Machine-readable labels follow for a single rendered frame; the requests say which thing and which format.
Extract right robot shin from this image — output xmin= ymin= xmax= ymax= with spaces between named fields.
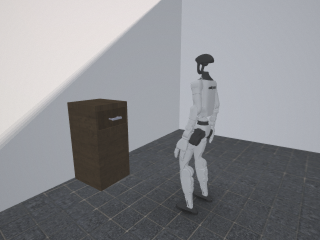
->
xmin=195 ymin=160 xmax=208 ymax=196

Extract robot left upper arm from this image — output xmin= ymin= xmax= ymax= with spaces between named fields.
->
xmin=190 ymin=80 xmax=203 ymax=115

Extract right robot hand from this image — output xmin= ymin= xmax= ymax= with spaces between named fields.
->
xmin=206 ymin=127 xmax=215 ymax=143

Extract robot right forearm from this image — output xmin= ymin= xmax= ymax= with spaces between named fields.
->
xmin=208 ymin=107 xmax=219 ymax=128

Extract handle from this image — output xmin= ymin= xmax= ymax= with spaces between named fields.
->
xmin=109 ymin=116 xmax=122 ymax=121

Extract robot left forearm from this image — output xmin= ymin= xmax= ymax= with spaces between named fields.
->
xmin=182 ymin=106 xmax=198 ymax=140

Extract drawer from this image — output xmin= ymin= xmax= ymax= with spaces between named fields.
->
xmin=97 ymin=106 xmax=126 ymax=130

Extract left robot hand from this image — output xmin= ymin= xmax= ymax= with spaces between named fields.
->
xmin=174 ymin=138 xmax=189 ymax=161

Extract robot right foot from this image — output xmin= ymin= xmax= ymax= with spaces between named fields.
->
xmin=192 ymin=191 xmax=213 ymax=203

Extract robot right upper arm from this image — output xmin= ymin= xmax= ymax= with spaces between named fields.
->
xmin=214 ymin=80 xmax=220 ymax=110

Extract cabinet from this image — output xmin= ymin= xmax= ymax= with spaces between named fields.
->
xmin=67 ymin=98 xmax=130 ymax=191

